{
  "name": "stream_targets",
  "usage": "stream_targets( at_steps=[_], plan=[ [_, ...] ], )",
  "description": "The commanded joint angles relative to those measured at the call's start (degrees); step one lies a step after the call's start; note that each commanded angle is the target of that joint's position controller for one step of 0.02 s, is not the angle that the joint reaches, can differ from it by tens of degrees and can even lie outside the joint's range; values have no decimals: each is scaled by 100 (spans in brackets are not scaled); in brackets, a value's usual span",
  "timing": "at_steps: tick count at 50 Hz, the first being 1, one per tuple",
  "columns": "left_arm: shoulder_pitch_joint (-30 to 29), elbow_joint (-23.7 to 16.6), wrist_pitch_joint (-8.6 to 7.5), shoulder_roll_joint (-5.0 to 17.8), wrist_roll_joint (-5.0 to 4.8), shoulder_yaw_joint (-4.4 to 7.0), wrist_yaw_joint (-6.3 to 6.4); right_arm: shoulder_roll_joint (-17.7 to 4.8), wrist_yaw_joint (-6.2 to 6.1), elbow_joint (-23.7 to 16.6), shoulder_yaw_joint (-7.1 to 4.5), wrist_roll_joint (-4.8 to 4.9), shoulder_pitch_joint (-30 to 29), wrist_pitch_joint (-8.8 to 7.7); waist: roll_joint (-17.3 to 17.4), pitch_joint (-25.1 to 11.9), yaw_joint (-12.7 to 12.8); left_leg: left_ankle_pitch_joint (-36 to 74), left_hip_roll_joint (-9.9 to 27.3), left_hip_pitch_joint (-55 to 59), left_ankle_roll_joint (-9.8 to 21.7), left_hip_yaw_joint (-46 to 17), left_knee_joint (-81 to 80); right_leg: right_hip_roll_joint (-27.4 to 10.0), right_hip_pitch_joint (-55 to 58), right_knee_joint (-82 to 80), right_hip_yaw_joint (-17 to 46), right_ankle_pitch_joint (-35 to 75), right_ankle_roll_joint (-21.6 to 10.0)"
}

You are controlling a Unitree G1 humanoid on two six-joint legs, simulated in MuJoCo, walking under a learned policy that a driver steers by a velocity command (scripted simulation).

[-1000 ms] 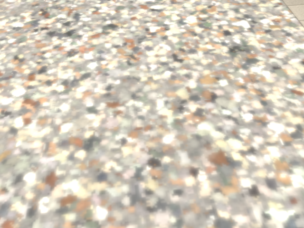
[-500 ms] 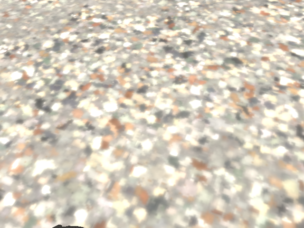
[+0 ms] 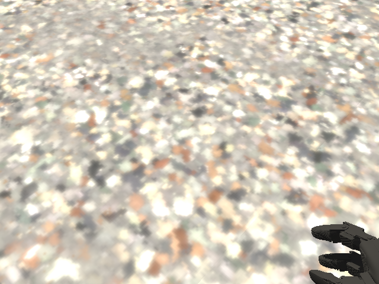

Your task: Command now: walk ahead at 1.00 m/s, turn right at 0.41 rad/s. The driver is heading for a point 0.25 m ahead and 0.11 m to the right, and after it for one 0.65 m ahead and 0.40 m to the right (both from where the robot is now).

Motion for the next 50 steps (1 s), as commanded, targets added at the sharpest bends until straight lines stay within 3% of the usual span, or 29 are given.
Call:
stream_targets(
  at_steps=[1,3,4,5,6,7,8,9,12,15,17,20,23,24,25,26,27,28,29,31,34,37,44,45,46,47,48,49,50],
  plan=[
    [-1090,-726,-199,1157,-87,249,-62,-489,-29,-209,-113,86,154,-41,-525,411,-809,546,-221,2140,-46,323,-694,-1218,-1862,-1124,1106,1999,-989],
    [-824,-587,-165,1205,-82,249,-59,-671,-211,83,-248,-9,899,-82,-263,-153,-1133,217,-498,3051,65,402,-1195,-949,-1209,554,755,4000,-754],
    [-715,-547,-145,1216,-113,261,-49,-775,-325,274,-320,-109,1599,-130,-236,-618,-1426,246,-378,4035,115,372,-1293,-640,-1510,1935,631,4079,-590],
    [-757,-703,-149,839,-149,171,-32,-1171,-469,275,-441,-260,2411,-180,115,-1257,-1739,-673,925,5084,298,-843,-1527,-289,-2336,3747,466,2513,-410],
    [-166,-901,-80,6,-273,3,83,-1531,-543,220,-515,-371,2598,-133,1292,-2050,-1289,512,2819,6022,676,-3124,-1797,129,-3643,5687,32,-1509,-270],
    [-349,-945,45,578,-139,109,173,-1315,-536,185,-522,-123,2428,-65,804,-2073,-1297,1460,2699,5563,950,-3554,-1919,-31,-3949,6219,114,-1109,-314],
    [-836,-958,118,611,-72,143,179,-746,-511,217,-383,-11,2027,-84,428,-1213,-1134,2488,2314,4900,905,-2353,-1797,-296,-4120,6068,79,-763,-308],
    [-1048,-1143,55,454,-352,133,255,-576,-479,213,-415,345,1645,-143,948,-769,-1083,3179,1864,4731,974,-1569,-1899,-557,-4497,6128,233,-690,-1],
    [-1285,-1299,253,389,-334,215,220,-213,-511,352,-407,239,1085,-165,651,-266,-592,3138,1508,3532,789,-417,-2341,-861,-4055,5617,96,-354,163],
    [-1815,-1627,378,39,-213,96,111,-385,-602,427,-512,282,476,-163,380,254,-402,3174,1451,2659,764,389,-2829,-893,-3780,4196,-167,294,281],
    [-1852,-1592,350,52,-162,77,-35,-598,-688,483,-595,319,312,-115,389,9,-410,3006,1088,2550,555,1092,-2737,-684,-2925,2954,-449,1630,174],
    [-1866,-1609,417,380,-135,195,-248,-858,-704,600,-687,507,412,-86,293,-232,-347,3597,1104,2931,385,1365,-2147,-345,-2200,2325,-748,1993,-112],
    [-1219,-1570,481,998,-160,484,-233,-1053,-643,559,-785,633,403,13,174,-606,133,4179,1082,2996,158,1441,-402,91,-1035,1907,-942,1587,-639],
    [-730,-1456,476,1223,-173,612,-141,-855,-594,535,-730,577,480,25,-242,-720,397,2823,823,2344,-67,1388,896,160,-90,1461,-708,2047,-862],
    [-1183,-1554,462,1591,-219,616,-10,-90,-506,497,-527,205,974,50,-1977,-445,-287,-2637,-43,1034,-387,1381,2755,-671,474,1491,732,4982,-1218],
    [-1689,-2118,316,1925,94,593,-75,-391,-445,314,-500,224,1781,19,-2098,-1823,-743,-3402,-899,-426,-668,114,4424,-2099,1759,1008,4017,4290,-2822],
    [-1886,-2343,288,1645,14,577,-141,-995,-406,301,-586,302,1236,-28,-958,-2210,-275,-2721,-602,-500,-528,-627,4331,-2106,1664,385,4123,2826,-2627],
    [-2134,-2356,260,1486,-101,523,-129,-1043,-425,157,-598,349,776,-28,-618,-1497,-367,-2242,-485,-568,-437,-661,3854,-1823,1008,261,3645,2137,-2303],
    [-2336,-2355,276,1266,-199,469,-72,-922,-504,221,-583,241,657,3,-37,-1044,-555,-1962,-290,-461,-444,-674,3392,-1519,328,261,3229,1883,-1966],
    [-2575,-2439,351,1131,-154,425,69,-905,-531,264,-601,193,654,101,-113,-752,-787,-1789,-210,223,-452,-697,2559,-1155,-744,307,2598,2581,-1735],
    [-2581,-2449,482,1211,-126,488,219,-509,-526,365,-519,210,626,147,-146,-804,-808,-1568,-451,713,-643,-501,1227,-776,-1223,522,2197,3421,-1541],
    [-2622,-2475,635,1266,-179,528,339,-412,-519,417,-497,277,575,215,-361,-995,-763,-858,-613,998,-745,-577,544,-623,-1410,589,2330,2569,-1317],
    [-2739,-2526,737,1019,-191,486,291,-558,-458,381,-644,313,477,125,-1169,-650,-676,-388,-666,1935,-522,-693,-1413,-298,-1623,964,3032,955,-848],
    [-2770,-2538,742,926,-224,454,278,-628,-459,456,-700,305,685,105,-1079,-648,-781,137,-460,2440,-403,-651,-2113,-92,-1818,1274,2931,529,-683],
    [-2341,-2486,750,581,-197,354,252,-936,-493,411,-777,235,716,139,-221,-902,-576,165,665,3223,51,-1496,-2401,358,-2339,2332,2328,-1299,-412],
    [-2240,-2643,713,606,-239,352,224,-1216,-518,379,-810,28,601,221,1363,-686,-335,390,1671,3130,921,-2906,-2803,1019,-3315,3642,1096,-1948,-98],
    [-2188,-2572,631,1162,-172,494,183,-949,-538,236,-785,-34,427,203,1281,-512,-357,32,1978,2858,1247,-3243,-2897,435,-3637,4684,987,-1555,145],
    [-2181,-2414,641,1372,-217,562,168,-639,-595,116,-702,34,180,223,885,-359,-373,-346,1645,2686,1092,-2528,-2805,203,-3623,5074,834,-1100,249],
    [-2092,-2279,694,1297,-207,561,191,-525,-654,61,-669,119,32,271,611,-232,-359,-452,1259,2581,863,-1923,-2710,110,-3620,5372,688,-760,341]
  ],
)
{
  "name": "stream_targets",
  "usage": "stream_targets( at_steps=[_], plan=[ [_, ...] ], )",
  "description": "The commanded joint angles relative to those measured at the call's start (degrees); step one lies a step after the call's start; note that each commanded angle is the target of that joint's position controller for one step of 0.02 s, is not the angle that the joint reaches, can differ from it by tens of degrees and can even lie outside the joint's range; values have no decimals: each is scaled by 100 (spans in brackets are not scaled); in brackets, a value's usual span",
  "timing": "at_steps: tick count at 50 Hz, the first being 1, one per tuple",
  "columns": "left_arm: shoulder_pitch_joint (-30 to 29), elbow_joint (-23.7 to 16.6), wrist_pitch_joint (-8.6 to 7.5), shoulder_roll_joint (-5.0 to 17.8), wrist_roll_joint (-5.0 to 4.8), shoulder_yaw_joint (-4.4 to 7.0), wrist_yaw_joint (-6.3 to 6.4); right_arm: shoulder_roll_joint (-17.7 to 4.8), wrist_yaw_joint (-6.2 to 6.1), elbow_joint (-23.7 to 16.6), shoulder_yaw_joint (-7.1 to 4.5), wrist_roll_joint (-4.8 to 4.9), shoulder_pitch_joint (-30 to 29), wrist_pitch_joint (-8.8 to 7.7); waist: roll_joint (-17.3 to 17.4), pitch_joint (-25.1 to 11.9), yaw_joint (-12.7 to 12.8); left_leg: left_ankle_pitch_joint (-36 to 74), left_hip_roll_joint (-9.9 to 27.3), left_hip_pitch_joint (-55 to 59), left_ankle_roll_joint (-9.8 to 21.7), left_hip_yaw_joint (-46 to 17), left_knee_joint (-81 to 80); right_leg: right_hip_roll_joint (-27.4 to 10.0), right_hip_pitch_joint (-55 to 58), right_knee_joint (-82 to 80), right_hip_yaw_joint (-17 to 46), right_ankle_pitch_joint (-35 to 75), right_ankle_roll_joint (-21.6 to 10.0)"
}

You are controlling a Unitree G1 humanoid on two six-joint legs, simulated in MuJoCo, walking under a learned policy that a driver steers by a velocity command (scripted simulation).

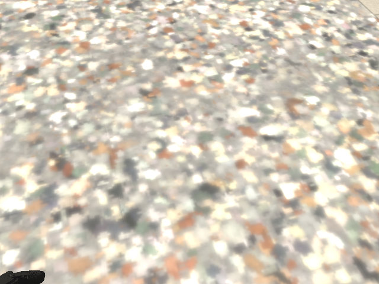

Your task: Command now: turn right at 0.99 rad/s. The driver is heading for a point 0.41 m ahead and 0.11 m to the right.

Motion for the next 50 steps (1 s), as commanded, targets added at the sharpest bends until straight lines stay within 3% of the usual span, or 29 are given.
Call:
stream_targets(
  at_steps=[1,3,5,8,10,13,15,16,17,18,19,20,21,23,25,28,30,32,33,34,35,36,37,38,41,50],
  plan=[
    [580,-137,-2,773,31,251,8,-587,-169,-708,-129,84,-735,-12,890,-527,184,-189,1599,866,1011,-1334,-1183,-681,-843,1839,-425,258,308],
    [476,-202,14,538,-21,153,-15,-612,-237,-672,-109,58,-544,37,818,-440,43,295,1460,875,1054,-712,-1247,-881,-916,1869,-835,497,393],
    [136,-345,-6,396,-57,80,-3,-712,-248,-594,-146,6,-205,72,960,-518,-213,532,1552,1333,1181,-443,-1273,-1114,-1102,1407,-1018,581,483],
    [-85,-442,-27,236,24,-8,-13,-880,-183,-502,-218,27,68,102,996,-762,-389,745,1763,1613,1354,-277,-1229,-1307,-744,605,-1045,334,517],
    [-35,-408,-44,108,74,-78,-34,-1001,-96,-486,-262,77,-17,120,1072,-865,-338,856,1785,1391,1367,-31,-1194,-1270,-100,-72,-1177,125,415],
    [149,-262,-31,176,73,-67,-61,-1069,18,-411,-283,194,-8,111,1269,-898,-270,1075,1877,1263,1350,87,-1046,-1081,598,-1076,-1392,158,242],
    [498,-79,-18,141,85,-52,-99,-1050,41,-321,-263,325,-19,105,1248,-936,-43,1398,1868,1183,1162,192,-654,-946,1275,-2351,-1489,788,-8],
    [735,50,-18,186,90,-26,-108,-937,42,-220,-228,394,126,98,1142,-952,49,1295,1758,881,904,355,-356,-842,1897,-3116,-1507,1301,-204],
    [843,84,-16,392,86,23,-85,-660,78,-94,-151,342,448,68,494,-1012,-16,439,1447,159,403,754,319,-1254,2741,-3462,-823,2132,-440],
    [803,-42,-8,975,116,104,8,-217,170,-325,33,-52,515,4,-1483,-1142,-261,-2467,742,-1408,-245,1305,1915,-2857,3605,-3183,1021,4461,-1098],
    [769,-111,-97,925,362,91,-28,-631,69,-445,-120,45,-74,0,-1221,-1217,270,-2937,528,-1701,-379,636,2855,-3331,2624,-3428,1347,4128,-2029],
    [518,-71,-203,718,418,19,-55,-840,10,-409,-188,193,-246,41,-728,-922,211,-2532,604,-1582,-332,411,3337,-2904,2288,-3570,859,3584,-1870],
    [162,-3,-275,542,340,-29,-43,-755,-26,-312,-192,222,-87,93,-653,-758,9,-2064,617,-1589,-303,350,3351,-2536,2130,-3584,456,3180,-1547],
    [-226,28,-332,260,213,-150,-3,-701,-88,-87,-201,123,272,187,-606,-696,-186,-1362,598,-1305,-423,342,3462,-2217,1913,-3557,26,3426,-1308],
    [-297,104,-353,5,245,-249,23,-554,-74,-27,-156,160,449,184,-584,-794,-294,-1018,570,-892,-486,359,3155,-2036,1818,-3522,-226,3591,-1276],
    [-188,252,-335,26,238,-234,16,-321,-33,-90,-16,166,211,164,-612,-741,-98,-1088,589,-424,-452,388,1863,-2003,1912,-3414,-197,3271,-1286],
    [-55,387,-308,120,236,-208,-10,-387,-9,-128,-1,179,161,163,-647,-692,4,-1365,546,-138,-400,427,1332,-2127,1899,-3370,56,3041,-1417],
    [-134,489,-306,39,187,-251,-31,-396,11,-60,10,192,322,145,-582,-610,-104,-957,496,302,-302,470,465,-2092,1752,-3297,199,2757,-1368],
    [-148,568,-315,-59,142,-294,-37,-336,28,6,42,145,477,116,-450,-559,-260,-112,477,776,-213,486,-397,-1974,1565,-3252,155,2538,-1192],
    [51,669,-361,-173,167,-334,-40,-453,26,32,47,51,553,88,-206,-633,-236,733,651,1301,-120,214,-659,-1779,1370,-3210,100,2147,-905],
    [285,714,-423,-198,282,-341,-69,-862,-3,1,-21,18,597,78,464,-737,20,1930,1102,1659,58,-171,-428,-1387,1161,-2954,-195,1567,-608],
    [431,771,-439,-230,283,-321,-71,-863,20,112,-46,95,378,68,1093,-735,227,941,1064,1089,317,-86,-301,-1070,1475,-3126,-601,1207,-359],
    [48,821,-415,-2,296,-291,-51,-538,66,29,20,121,255,37,813,-549,-62,258,885,758,319,-27,-426,-1030,1668,-3014,-651,1216,-226],
    [-146,799,-382,-10,259,-263,-27,-436,68,79,58,82,262,4,715,-505,-108,17,839,652,238,18,-474,-1029,1697,-2939,-676,1288,-229],
    [-71,913,-273,-172,245,-275,21,-374,44,167,104,81,311,-92,652,-420,-111,-48,741,626,118,133,-458,-1072,1707,-2965,-612,1540,-301],
    [154,1485,-297,-226,202,-222,84,-328,-28,425,158,113,354,-85,244,-364,-143,-5,648,728,148,208,-417,-1071,1773,-3002,-642,1854,-200]
  ],
)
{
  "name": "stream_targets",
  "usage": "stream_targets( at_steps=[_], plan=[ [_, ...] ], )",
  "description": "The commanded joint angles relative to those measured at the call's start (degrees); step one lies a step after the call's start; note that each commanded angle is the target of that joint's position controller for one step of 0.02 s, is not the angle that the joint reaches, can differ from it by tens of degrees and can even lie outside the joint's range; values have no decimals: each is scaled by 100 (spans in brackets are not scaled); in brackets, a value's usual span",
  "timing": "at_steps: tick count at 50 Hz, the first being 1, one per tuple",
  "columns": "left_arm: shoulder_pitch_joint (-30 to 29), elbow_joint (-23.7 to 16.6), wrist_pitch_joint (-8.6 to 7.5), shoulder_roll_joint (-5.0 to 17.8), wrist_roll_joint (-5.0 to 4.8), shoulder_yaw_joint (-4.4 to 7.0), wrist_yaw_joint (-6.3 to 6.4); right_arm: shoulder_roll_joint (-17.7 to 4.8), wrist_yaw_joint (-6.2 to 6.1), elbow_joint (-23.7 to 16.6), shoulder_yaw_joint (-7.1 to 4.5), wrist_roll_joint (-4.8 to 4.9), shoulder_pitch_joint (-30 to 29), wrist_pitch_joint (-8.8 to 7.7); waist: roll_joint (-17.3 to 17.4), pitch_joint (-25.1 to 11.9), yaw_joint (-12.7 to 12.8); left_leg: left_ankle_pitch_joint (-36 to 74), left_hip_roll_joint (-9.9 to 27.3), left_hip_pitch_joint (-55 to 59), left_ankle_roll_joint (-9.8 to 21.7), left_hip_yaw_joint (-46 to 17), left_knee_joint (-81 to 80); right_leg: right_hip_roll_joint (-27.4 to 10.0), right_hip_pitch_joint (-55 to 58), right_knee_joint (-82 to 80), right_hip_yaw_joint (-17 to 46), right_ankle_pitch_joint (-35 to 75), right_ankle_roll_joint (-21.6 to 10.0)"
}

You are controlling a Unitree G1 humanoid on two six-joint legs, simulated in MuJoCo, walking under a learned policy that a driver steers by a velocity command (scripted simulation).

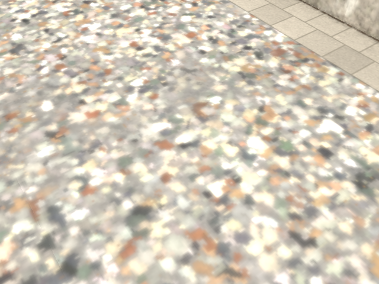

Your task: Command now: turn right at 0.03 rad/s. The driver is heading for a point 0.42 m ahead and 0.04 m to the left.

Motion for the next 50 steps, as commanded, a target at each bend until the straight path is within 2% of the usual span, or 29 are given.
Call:
stream_targets(
  at_steps=[1,17,31,32,33,34,35,36,37,38,39,40,42,43,44,45,46,47,48,49,50],
  plan=[
    [-138,-160,-81,540,-11,135,43,-678,-27,-211,-149,11,-75,-70,-2,-205,-46,779,290,-41,146,-317,-579,-270,121,-439,311,947,-97],
    [-51,805,-55,556,-45,142,139,-633,-37,521,-103,37,53,-68,45,-93,-19,961,166,47,183,-238,-760,-264,325,-566,209,1142,-33],
    [12,1329,-61,495,-55,82,157,-611,-68,945,-56,47,265,-54,26,-17,-23,946,118,77,228,-241,-850,-246,277,-656,113,1064,15],
    [200,1432,-54,444,-93,80,160,-678,-87,1046,-90,81,465,-29,136,-274,-39,-478,42,205,327,-222,-921,-21,275,-434,-162,-152,-31],
    [205,1410,-68,495,-150,106,149,-892,-103,1064,-170,159,591,-6,350,-78,-97,-2234,211,103,537,-568,-1114,142,-192,-59,-340,-1520,-99],
    [-103,1235,-141,557,-159,122,118,-1087,-107,1074,-236,209,852,-28,623,280,-265,-3528,741,94,852,-1374,-1576,113,-1005,461,-370,-2058,-149],
    [-466,988,-274,340,-214,64,53,-1355,-108,1089,-328,250,993,-109,1241,561,-332,-4098,1635,79,1297,-2601,-2294,22,-1495,1403,-575,-1354,-150],
    [-829,795,-393,375,-240,61,-8,-1353,-114,1029,-349,213,944,-216,1201,886,-394,-3602,2146,-40,1584,-3291,-2678,-378,-2033,2183,-202,-1153,-193],
    [-869,741,-491,457,-255,102,-56,-1167,-101,928,-311,136,777,-327,885,874,-279,-2948,2217,180,1557,-3285,-2651,-595,-2478,2722,-9,-1102,-247],
    [-674,784,-572,398,-251,104,-96,-991,-72,803,-272,135,558,-412,670,650,-114,-2427,2056,400,1388,-2937,-2488,-759,-2633,2829,65,-908,-308],
    [-545,797,-645,381,-256,103,-126,-939,-45,708,-268,208,449,-443,579,465,-51,-2056,1871,477,1208,-2487,-2441,-817,-2517,2407,3,-785,-326],
    [-503,812,-703,365,-255,105,-134,-1007,-37,667,-290,270,422,-451,653,312,-35,-1710,1613,355,1046,-1979,-2431,-779,-2044,1769,-156,-654,-295],
    [-339,892,-767,255,-233,92,-142,-1170,-22,623,-337,296,381,-427,808,153,79,-1300,1104,-271,952,-1197,-2295,-423,-761,807,-621,-429,-155],
    [-39,859,-556,275,200,105,-325,-1201,72,801,-394,-177,559,-319,746,27,184,-1753,876,-415,1110,-924,-2102,-45,-202,312,-1083,-683,-143],
    [391,971,-460,174,188,122,-346,-1172,103,748,-426,-181,388,-255,577,161,421,-1993,796,-975,1129,-727,-1722,69,563,-138,-1402,45,-102],
    [881,1107,-425,232,146,156,-304,-1124,119,683,-433,-127,258,-233,259,138,622,-2121,669,-1605,1105,-609,-1192,200,1367,-233,-1513,71,-92],
    [1727,1343,-495,408,148,221,-245,-856,140,575,-359,-174,30,-257,-388,-55,1030,-1600,319,-2402,994,-251,341,-160,2413,-458,-847,-442,-175],
    [2662,1445,-592,910,320,267,-181,-101,145,192,-156,-245,-576,-334,-1835,-332,1419,-1625,-241,-3320,770,8,3031,-1752,2617,-1237,1525,-2480,-347],
    [2128,1338,-591,1135,340,231,-148,100,203,-121,-107,-97,-486,-395,-1785,-75,875,-1000,-552,-4478,852,-789,3975,-2494,2133,-2508,4151,-4148,-940],
    [1394,1133,-595,1131,230,249,-139,-259,267,-180,-162,-98,-625,-422,-849,431,462,-189,82,-4849,866,-921,4342,-2693,1743,-2483,3880,-4054,-1101],
    [980,963,-665,897,138,200,-174,-568,342,-83,-229,-142,-495,-444,-254,289,273,432,343,-4507,763,-796,4144,-2312,1528,-2230,3009,-3141,-979]
  ],
)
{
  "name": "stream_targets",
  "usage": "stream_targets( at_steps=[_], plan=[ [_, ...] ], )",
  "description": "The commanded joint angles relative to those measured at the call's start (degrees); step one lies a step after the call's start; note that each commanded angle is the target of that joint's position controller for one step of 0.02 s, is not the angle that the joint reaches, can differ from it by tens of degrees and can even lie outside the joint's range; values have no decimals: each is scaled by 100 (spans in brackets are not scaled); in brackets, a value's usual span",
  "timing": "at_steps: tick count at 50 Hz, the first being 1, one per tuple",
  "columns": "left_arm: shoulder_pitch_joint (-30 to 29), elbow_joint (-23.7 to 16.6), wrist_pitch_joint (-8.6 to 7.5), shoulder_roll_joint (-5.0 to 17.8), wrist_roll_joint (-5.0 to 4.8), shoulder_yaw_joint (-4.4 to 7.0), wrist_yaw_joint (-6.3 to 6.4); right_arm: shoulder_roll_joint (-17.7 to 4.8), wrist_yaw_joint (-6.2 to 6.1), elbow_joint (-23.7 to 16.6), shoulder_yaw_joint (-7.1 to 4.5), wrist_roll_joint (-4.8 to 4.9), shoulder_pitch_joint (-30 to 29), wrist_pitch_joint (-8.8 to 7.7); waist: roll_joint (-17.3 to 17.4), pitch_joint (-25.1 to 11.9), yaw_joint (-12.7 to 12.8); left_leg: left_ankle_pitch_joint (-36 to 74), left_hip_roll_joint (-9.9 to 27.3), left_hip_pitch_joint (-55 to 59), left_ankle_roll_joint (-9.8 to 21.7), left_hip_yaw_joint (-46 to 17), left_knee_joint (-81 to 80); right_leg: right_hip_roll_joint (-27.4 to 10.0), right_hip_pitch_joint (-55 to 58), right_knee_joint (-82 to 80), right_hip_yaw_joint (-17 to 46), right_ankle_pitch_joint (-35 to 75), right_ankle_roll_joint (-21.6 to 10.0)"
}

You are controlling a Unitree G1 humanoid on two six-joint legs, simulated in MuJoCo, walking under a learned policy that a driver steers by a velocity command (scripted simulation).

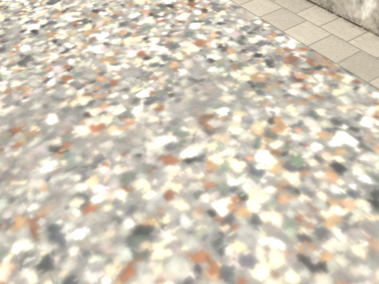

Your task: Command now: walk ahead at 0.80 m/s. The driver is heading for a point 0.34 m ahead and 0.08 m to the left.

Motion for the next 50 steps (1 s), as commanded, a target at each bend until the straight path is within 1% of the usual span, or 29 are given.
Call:
stream_targets(
  at_steps=[1,2,4,7,10,12,13,15,16,17,18,19,20,21,22,23,24,25,28,31,34,38,40,41,42,43,45,47,50],
  plan=[
    [397,-128,-101,849,-95,114,1,-359,182,-761,-24,-84,-741,-223,-483,434,-63,963,496,-2922,-91,-117,956,-1792,1627,-2449,3099,-2272,-686],
    [402,-134,-151,694,-110,62,25,-379,235,-719,-34,-143,-679,-161,-593,412,-124,1066,578,-2625,-244,73,857,-1539,1419,-2600,2649,-1906,-643],
    [793,44,-230,489,-109,2,46,-256,316,-830,0,-103,-952,-21,-690,679,-73,1355,599,-2690,-424,323,792,-1294,1298,-2817,2136,-1276,-723],
    [1275,129,-291,555,-90,26,66,-153,300,-1030,33,52,-1534,76,-498,1006,113,1596,251,-3042,-423,196,297,-1215,1522,-2985,1178,-199,-618],
    [1246,69,-343,439,-95,-25,93,-94,321,-1253,74,79,-1975,74,-624,1148,72,2032,144,-2677,-308,582,-700,-1120,1504,-3211,291,754,-462],
    [1275,118,-355,273,-139,-105,129,141,347,-1388,188,-17,-2294,33,-470,1369,73,2234,100,-1908,-170,1031,-1675,-1067,1267,-3257,-131,2337,-463],
    [1372,189,-344,338,-159,-114,147,226,341,-1431,234,-40,-2362,1,-496,1371,83,2234,8,-1509,-59,1237,-2031,-1130,1378,-3128,-267,3529,-472],
    [1480,278,-290,626,-167,-89,195,61,254,-1311,209,-93,-1920,-58,-820,930,-126,1995,-476,-709,165,1551,-2353,-1231,2003,-2187,-404,6577,-411],
    [1431,221,-114,1267,-397,74,318,-328,274,-1472,-11,469,-1705,-246,-1186,350,-549,1946,-505,-301,227,1074,-2520,-1450,2490,-1225,-188,7615,-310],
    [1080,121,31,1421,-305,118,371,-683,269,-1168,-139,552,-734,-308,-1205,-354,-1040,2281,-552,425,321,895,-2891,-1414,2850,-203,-196,7685,-195],
    [773,-8,109,1382,-274,122,356,-850,214,-806,-231,470,182,-284,-1056,-765,-1447,3200,-478,1623,378,828,-3519,-1176,2446,1008,-308,7208,-26],
    [889,-213,112,832,-101,-3,298,-1131,98,-513,-261,303,866,-188,-64,-1381,-1235,4624,504,3792,426,-357,-2598,-611,495,2866,-133,2916,148],
    [1919,-107,-55,-2,-104,-216,138,-1349,52,-610,-225,70,663,-174,1395,-2346,-477,7312,1894,5232,1408,-2750,-2440,435,-1141,5038,783,-1904,357],
    [2125,102,-201,282,-408,-127,55,-1045,103,-519,-203,22,759,-161,524,-2970,-703,6261,2132,5080,2018,-3234,-3133,487,-1371,5776,1926,-1874,315],
    [1380,-146,-234,494,-570,-75,54,-801,115,-611,-168,118,90,-180,-13,-1819,-557,5185,1859,3941,1835,-2402,-3541,108,-1673,5531,1514,-1515,278],
    [721,-315,-215,536,-508,-53,131,-534,115,-692,-96,223,-544,-244,-633,-790,-363,4701,1563,2663,1466,-1716,-3891,-214,-1731,5035,1213,-1010,312],
    [468,-341,-131,643,-438,20,220,-333,114,-726,-5,227,-831,-308,-796,-381,-212,4735,1416,1790,1278,-1309,-4130,-410,-1476,4773,1118,-790,332],
    [509,-361,-33,638,-370,56,260,-283,130,-669,27,177,-884,-341,-699,-202,-78,4833,1264,1112,1159,-973,-4300,-510,-1036,4504,1104,-592,329],
    [638,-426,114,329,-287,48,327,-242,107,-418,95,56,-703,-394,-197,-106,126,5509,973,391,1040,-318,-4485,-595,-556,3531,1048,-211,368],
    [211,-596,184,425,-243,71,381,-438,-32,-331,77,40,-739,-315,21,-299,128,5798,766,683,825,68,-4373,-589,-710,2294,950,492,449],
    [-350,-712,257,457,-279,49,373,-590,-117,-240,54,103,-636,-176,76,-419,-96,5114,680,928,524,149,-4363,-506,-528,1293,862,1109,465],
    [-797,-786,354,588,-293,79,360,-507,-139,-95,89,89,-589,-46,161,-164,-215,3493,830,1042,536,-197,-4374,-467,-408,553,924,933,432],
    [-737,-743,328,565,-242,79,338,-418,-142,-73,129,145,-682,0,92,-85,-55,2877,766,1022,438,-280,-4091,-398,-2,-271,852,1153,314],
    [-677,-711,307,646,-178,89,327,-354,-136,-19,152,183,-501,5,-78,-61,-25,2461,592,947,208,-278,-3931,-476,365,-802,949,1983,215],
    [-600,-683,299,902,-145,133,338,-300,-124,5,167,113,-185,-20,-411,-181,-224,1906,324,748,-4,-206,-3712,-780,848,-687,1224,3078,81],
    [-679,-634,331,1148,-214,191,338,-358,-115,109,118,109,334,-28,-917,-321,-585,1185,-15,477,-211,-9,-3773,-916,1204,-385,1316,3303,-198],
    [-781,-564,375,613,-245,117,278,-337,-156,44,150,145,-240,61,-785,-184,-291,834,-166,770,-302,261,-3800,-603,714,-556,1178,2036,-100],
    [-889,-533,348,604,-207,101,268,-354,-199,30,145,148,-436,158,-614,-52,-259,1178,-112,784,-277,227,-3720,-492,653,-566,1089,2166,5],
    [-778,-372,293,662,-244,122,282,-420,-205,89,125,154,-386,195,-548,-160,-251,1779,-17,1053,-261,176,-3611,-430,710,-453,1016,2576,-24]
  ],
)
